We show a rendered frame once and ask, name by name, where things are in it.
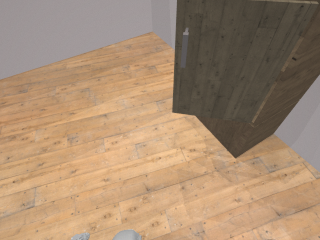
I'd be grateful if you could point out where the handle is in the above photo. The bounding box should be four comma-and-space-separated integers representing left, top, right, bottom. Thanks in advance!
180, 27, 189, 68

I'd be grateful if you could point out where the left robot thigh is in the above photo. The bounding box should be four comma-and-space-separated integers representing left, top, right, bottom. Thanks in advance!
112, 229, 142, 240

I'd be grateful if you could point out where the cupboard door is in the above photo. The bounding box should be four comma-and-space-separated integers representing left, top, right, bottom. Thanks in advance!
172, 0, 319, 123

